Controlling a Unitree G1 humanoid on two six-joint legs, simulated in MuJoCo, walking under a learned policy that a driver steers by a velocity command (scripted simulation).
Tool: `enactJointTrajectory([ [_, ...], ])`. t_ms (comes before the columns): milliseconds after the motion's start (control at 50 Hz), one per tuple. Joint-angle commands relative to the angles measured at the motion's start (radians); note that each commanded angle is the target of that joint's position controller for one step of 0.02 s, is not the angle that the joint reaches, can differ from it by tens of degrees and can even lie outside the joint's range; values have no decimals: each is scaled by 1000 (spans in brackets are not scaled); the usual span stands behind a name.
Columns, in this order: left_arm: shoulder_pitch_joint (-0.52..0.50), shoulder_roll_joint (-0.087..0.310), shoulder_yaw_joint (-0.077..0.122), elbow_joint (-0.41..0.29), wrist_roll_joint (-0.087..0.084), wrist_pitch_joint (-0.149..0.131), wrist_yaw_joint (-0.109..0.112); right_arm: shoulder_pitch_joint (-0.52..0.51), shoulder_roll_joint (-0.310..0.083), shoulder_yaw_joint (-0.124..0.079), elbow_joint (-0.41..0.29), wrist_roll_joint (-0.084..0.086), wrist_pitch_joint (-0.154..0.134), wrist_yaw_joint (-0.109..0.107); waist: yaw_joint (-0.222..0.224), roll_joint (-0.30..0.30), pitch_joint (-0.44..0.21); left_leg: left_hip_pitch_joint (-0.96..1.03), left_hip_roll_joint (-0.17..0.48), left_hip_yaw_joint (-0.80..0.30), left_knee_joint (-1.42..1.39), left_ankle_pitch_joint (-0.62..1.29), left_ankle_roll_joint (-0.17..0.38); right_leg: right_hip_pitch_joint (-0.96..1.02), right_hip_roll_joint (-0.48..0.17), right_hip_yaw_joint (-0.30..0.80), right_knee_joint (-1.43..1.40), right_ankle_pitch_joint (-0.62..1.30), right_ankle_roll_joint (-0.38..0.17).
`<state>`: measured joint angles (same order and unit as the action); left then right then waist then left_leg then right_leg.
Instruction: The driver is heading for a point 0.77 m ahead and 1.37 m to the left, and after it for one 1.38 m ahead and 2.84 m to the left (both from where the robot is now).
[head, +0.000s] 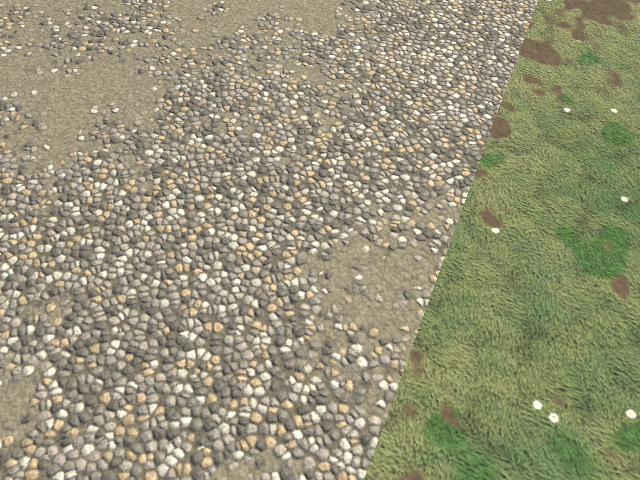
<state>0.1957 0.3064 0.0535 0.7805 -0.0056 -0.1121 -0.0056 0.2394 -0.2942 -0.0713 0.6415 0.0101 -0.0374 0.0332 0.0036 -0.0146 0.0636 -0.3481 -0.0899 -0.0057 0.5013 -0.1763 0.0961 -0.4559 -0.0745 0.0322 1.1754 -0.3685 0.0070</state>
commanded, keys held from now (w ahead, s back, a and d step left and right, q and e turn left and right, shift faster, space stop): w+q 1.00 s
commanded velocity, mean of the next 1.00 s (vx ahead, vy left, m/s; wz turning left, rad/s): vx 0.50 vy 0.00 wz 0.60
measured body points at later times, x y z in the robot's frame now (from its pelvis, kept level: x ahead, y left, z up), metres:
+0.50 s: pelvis +0.28 -0.04 +0.00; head +0.31 -0.04 +0.45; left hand +0.34 +0.26 -0.09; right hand +0.46 -0.28 -0.11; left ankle +0.19 +0.07 -0.64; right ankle +0.35 -0.13 -0.73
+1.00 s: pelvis +0.51 +0.12 +0.00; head +0.54 +0.16 +0.45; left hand +0.45 +0.42 -0.12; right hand +0.78 -0.02 -0.09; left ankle +0.51 +0.21 -0.73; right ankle +0.53 -0.05 -0.64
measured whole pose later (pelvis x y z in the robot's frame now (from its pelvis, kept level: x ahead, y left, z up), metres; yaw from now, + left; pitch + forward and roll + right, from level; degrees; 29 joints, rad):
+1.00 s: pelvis +0.51 +0.12 +0.00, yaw +36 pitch +1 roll +0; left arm 0.20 0.31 0.05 0.77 -0.01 -0.11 -0.01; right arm 0.23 -0.30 -0.07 0.63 0.01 -0.04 0.03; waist 0.00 -0.02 0.07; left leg -0.36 -0.09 -0.01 0.51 -0.17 0.09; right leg -0.43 -0.06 0.03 1.18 -0.38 0.01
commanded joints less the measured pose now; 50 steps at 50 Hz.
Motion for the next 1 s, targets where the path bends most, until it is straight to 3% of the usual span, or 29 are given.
enactJointTrajectory([
  [20,20,118,33,-71,18,-1,3,-14,-127,-34,-77,-6,-27,-14,21,56,-123,193,266,-364,-265,236,206,-169,-48,42,-80,79,21],
  [60,-23,90,25,-86,27,12,7,11,-145,-39,-60,-2,-30,-27,16,50,-97,136,240,-307,-279,281,205,-171,-31,27,-178,155,50],
  [140,-180,50,7,-125,20,8,-2,72,-158,-43,-26,8,-21,-46,-42,80,-62,97,177,-249,-264,189,143,-124,25,21,-481,413,63],
  [220,-275,67,9,-160,2,-4,-19,134,-163,-46,11,17,-13,-50,-78,99,-48,137,201,-320,-218,99,119,-64,64,38,-629,461,46],
  [280,-258,100,24,-164,-1,-16,-26,139,-155,-46,22,18,-2,-55,-58,129,-54,221,230,-407,-133,98,102,-23,74,56,-686,350,16],
  [320,-139,123,43,-136,1,-25,-19,114,-136,-40,16,15,5,-55,7,151,-95,219,198,-415,-35,176,71,142,83,26,-744,312,-25],
  [340,-20,159,58,-121,16,-30,-12,103,-88,-23,3,8,3,-51,65,118,-201,154,146,-365,146,175,37,360,-3,88,-724,311,-76],
  [360,125,239,78,-107,36,-26,-3,180,-31,-4,-20,12,-3,-51,78,-72,-364,-128,27,-234,481,-62,-39,734,-225,391,-728,221,-196],
  [380,175,226,80,-75,15,-12,-14,250,-50,3,-33,28,-9,-54,56,-318,-424,-367,9,-180,712,-429,-68,853,-361,755,-833,-32,-285],
  [400,126,138,56,-93,0,-5,-13,194,-142,-19,-14,34,-7,-53,73,-182,-282,-449,74,-198,803,-363,-79,742,-333,688,-873,-173,-248],
  [420,82,101,45,-102,4,5,-7,103,-165,-26,-27,24,0,-52,79,-102,-175,-451,110,-156,815,-282,-84,613,-291,531,-883,-116,-207],
  [440,37,84,36,-99,11,11,-5,58,-153,-28,-38,14,2,-50,58,-62,-100,-423,138,-137,774,-223,-87,487,-247,415,-910,-1,-192],
  [460,11,63,29,-93,17,12,-3,41,-138,-31,-43,9,6,-46,36,-73,-64,-390,168,-136,728,-183,-85,409,-212,331,-935,82,-180],
  [480,-1,60,27,-87,20,9,-2,54,-116,-29,-42,16,12,-41,17,-96,-50,-346,187,-125,704,-160,-84,353,-187,263,-961,130,-173],
  [520,1,69,33,-70,13,-1,-3,49,-76,-21,-49,19,21,-36,10,-98,-41,-337,200,-103,665,-129,-90,318,-179,172,-1002,218,-189],
  [580,16,107,46,-43,12,-6,-1,-1,-59,-14,-69,12,23,-34,14,-63,-37,-384,212,-101,557,-25,-105,350,-194,74,-1026,345,-208],
  [680,43,141,51,-13,5,11,6,-139,-35,0,-94,13,5,-3,64,-43,-9,-330,193,-25,279,197,-92,395,-163,-103,-1024,435,-167],
  [760,93,180,62,16,-15,33,6,-226,-41,0,-136,17,5,20,80,-45,24,-313,171,26,158,139,-55,497,-202,-156,-992,512,-144],
  [800,89,209,71,18,-26,45,11,-200,-72,-15,-143,11,10,24,42,-70,-10,-227,118,76,131,34,-16,543,-208,-195,-887,808,-125],
  [820,87,225,76,16,-31,52,15,-140,-99,-30,-133,7,14,22,0,-86,-56,-134,79,104,125,-14,9,551,-203,-216,-778,977,-114],
  [840,73,224,75,12,-35,60,19,-1,-138,-55,-98,9,18,17,-84,-72,-129,56,34,123,69,20,43,503,-179,-246,-593,1048,-92],
  [860,83,191,60,4,-22,58,24,182,-203,-90,-48,13,27,0,-169,-19,-220,361,46,45,43,54,86,309,-144,-254,-328,887,-53],
  [880,159,47,13,-53,30,42,13,190,-323,-108,-42,25,26,-16,-72,270,-284,705,317,-462,3,-33,239,-154,20,-232,46,-30,11],
  [900,103,82,7,-78,6,3,1,207,-285,-88,-84,19,5,-9,-109,233,-472,790,433,-858,-175,-230,348,-298,107,22,225,-239,14],
  [920,-3,155,26,-107,-35,-18,-9,181,-213,-66,-70,8,-11,-3,-136,147,-346,719,403,-725,-207,-195,284,-390,49,65,223,-143,-5],
  [940,-28,140,18,-117,-35,-31,-9,137,-186,-56,-65,9,-20,-3,-101,99,-241,578,362,-598,-207,-123,248,-373,9,56,138,-59,-20],
  [960,-28,135,19,-105,-9,-33,-2,64,-157,-46,-71,8,-22,-5,-54,34,-174,433,322,-504,-211,-12,217,-310,-24,55,48,-6,-14],
  [980,-11,146,27,-97,7,-25,0,15,-132,-36,-84,-2,-24,-8,-16,48,-146,330,292,-439,-228,98,206,-236,-44,61,-14,30,-8],
  [1000,4,147,29,-94,12,-13,-2,-9,-130,-33,-92,-9,-24,-12,6,61,-132,264,278,-416,-249,148,207,-190,-47,59,-43,48,3],
])
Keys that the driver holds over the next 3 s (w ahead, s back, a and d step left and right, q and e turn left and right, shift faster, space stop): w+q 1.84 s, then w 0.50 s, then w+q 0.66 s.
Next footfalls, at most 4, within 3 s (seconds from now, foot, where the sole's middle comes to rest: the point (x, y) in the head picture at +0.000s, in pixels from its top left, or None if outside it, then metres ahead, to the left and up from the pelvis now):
0.34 right None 0.39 -0.12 -0.77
0.86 left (216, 425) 0.55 0.23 -0.77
1.34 right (227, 285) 0.89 0.24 -0.77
1.86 left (60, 310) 0.82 0.63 -0.77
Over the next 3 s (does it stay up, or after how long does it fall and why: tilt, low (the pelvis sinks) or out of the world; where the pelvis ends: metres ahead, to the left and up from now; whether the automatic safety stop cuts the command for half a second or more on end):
stays up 1.02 1.07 -0.01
